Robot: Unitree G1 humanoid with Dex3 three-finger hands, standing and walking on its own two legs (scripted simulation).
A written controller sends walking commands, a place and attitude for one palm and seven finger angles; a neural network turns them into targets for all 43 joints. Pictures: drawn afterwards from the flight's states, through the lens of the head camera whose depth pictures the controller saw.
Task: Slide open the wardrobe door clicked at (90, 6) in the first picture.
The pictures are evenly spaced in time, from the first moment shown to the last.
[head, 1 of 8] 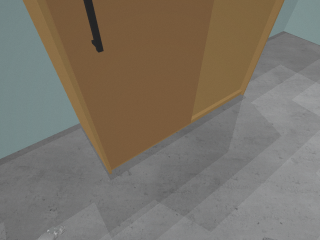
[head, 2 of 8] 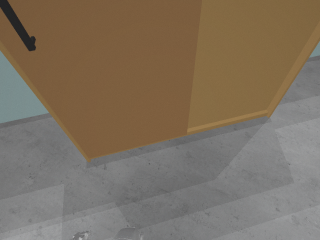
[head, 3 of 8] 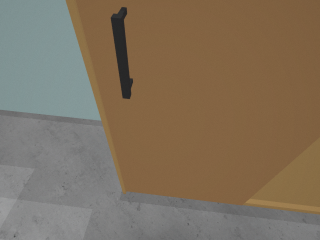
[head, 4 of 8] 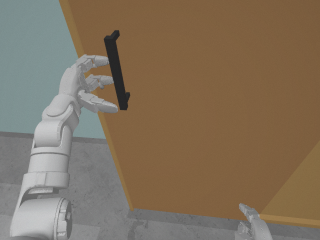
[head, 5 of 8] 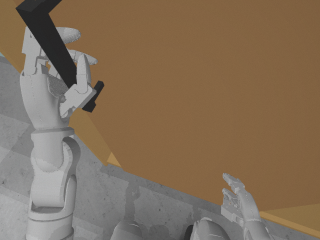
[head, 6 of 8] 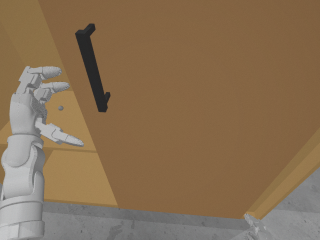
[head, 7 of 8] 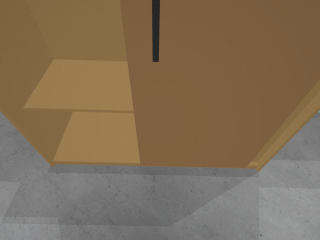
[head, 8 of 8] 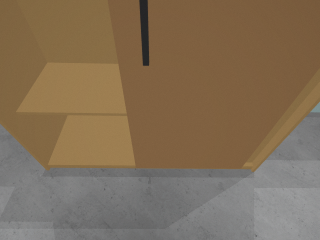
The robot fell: no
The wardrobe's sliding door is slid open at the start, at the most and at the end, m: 0.00 0.59 0.59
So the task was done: yes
